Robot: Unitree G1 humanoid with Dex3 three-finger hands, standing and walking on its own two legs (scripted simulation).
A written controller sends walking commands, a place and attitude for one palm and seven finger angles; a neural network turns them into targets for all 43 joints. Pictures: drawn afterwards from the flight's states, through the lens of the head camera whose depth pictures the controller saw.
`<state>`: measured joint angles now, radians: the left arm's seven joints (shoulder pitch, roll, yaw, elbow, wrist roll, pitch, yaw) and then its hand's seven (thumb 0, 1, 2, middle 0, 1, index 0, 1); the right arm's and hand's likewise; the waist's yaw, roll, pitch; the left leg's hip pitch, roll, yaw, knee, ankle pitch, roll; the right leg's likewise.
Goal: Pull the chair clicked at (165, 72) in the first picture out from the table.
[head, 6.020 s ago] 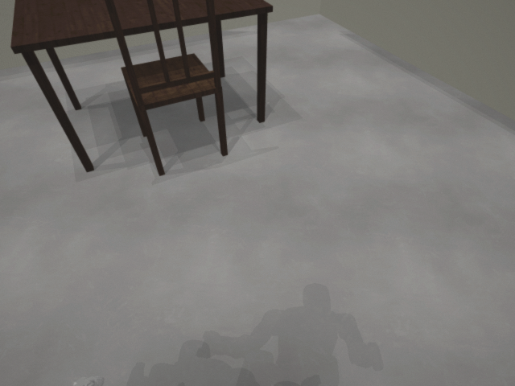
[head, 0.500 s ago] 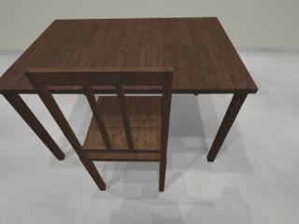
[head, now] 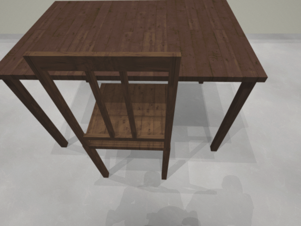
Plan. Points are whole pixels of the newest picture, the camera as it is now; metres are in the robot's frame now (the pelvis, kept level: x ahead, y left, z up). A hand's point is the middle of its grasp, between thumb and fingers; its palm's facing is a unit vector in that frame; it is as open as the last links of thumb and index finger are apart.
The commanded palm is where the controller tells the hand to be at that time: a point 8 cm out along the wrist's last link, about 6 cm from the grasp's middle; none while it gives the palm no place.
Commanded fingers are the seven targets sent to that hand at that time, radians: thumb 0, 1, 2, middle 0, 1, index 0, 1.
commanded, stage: come to a stop and stand still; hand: left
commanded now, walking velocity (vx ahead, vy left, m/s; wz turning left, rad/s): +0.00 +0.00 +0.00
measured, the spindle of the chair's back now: (103, 109) +0.49 +0.20 -0.04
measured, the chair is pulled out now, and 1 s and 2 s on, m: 0.00 0.00 0.00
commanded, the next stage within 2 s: look again from close up in 0.24 s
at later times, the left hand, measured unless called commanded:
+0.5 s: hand out of the picture +0.01 +0.17 -0.15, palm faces +0.00 -0.98 -0.21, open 7.3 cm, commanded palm none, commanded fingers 0.00 0.90 0.90 -0.20 -0.30 -0.20 -0.30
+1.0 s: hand out of the picture +0.03 +0.16 -0.15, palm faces +0.01 -0.98 -0.20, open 7.3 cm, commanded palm none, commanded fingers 0.00 0.90 0.90 -0.20 -0.30 -0.20 -0.30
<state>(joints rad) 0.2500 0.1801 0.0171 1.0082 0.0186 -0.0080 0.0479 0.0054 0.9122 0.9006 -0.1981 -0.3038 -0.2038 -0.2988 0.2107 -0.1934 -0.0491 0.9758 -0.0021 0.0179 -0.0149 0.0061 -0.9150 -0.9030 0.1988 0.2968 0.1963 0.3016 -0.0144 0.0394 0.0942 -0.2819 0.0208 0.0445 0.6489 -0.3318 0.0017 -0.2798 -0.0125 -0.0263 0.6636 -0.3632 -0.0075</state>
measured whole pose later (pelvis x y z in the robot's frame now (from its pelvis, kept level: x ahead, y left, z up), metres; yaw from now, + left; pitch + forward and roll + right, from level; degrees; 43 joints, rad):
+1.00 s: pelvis +0.03 -0.01 +0.02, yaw -1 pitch -1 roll +1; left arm 0.28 0.15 -0.01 1.12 0.01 -0.02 0.03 0.01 0.92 0.90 -0.20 -0.30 -0.20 -0.30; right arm 0.25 -0.16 0.01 1.15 -0.01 -0.02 -0.03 0.01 -0.92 -0.90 0.20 0.30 0.20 0.30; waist 0.00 0.00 0.03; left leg -0.13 0.02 0.06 0.41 -0.26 -0.01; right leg -0.15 -0.01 -0.01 0.45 -0.29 -0.01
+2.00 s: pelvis -0.05 -0.01 -0.09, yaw +2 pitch +14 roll -3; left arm 0.33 0.22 0.11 0.00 -0.25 -0.37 -0.31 0.01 0.29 0.64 -0.14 -0.21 -0.14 -0.20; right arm 0.19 -0.18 0.04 0.55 0.03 -0.21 -0.05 0.01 -0.90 -0.90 0.20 0.30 0.20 0.30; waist 0.02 0.03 -0.13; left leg -1.00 0.04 -0.05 1.26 -0.51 -0.01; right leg -0.94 -0.01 -0.11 1.21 -0.52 -0.03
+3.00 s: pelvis -0.02 +0.01 -0.06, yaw +2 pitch +15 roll -3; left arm 0.27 0.27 0.24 0.09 -0.30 -0.36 -0.34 -0.01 -0.49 0.30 -0.06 -0.08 -0.07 -0.08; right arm 0.24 -0.24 0.01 0.55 0.03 -0.20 -0.05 0.01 -0.90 -0.90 0.20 0.30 0.20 0.30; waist -0.02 0.04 -0.13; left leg -0.89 0.03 -0.02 1.13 -0.51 0.01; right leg -0.83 -0.02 -0.08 1.07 -0.51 0.00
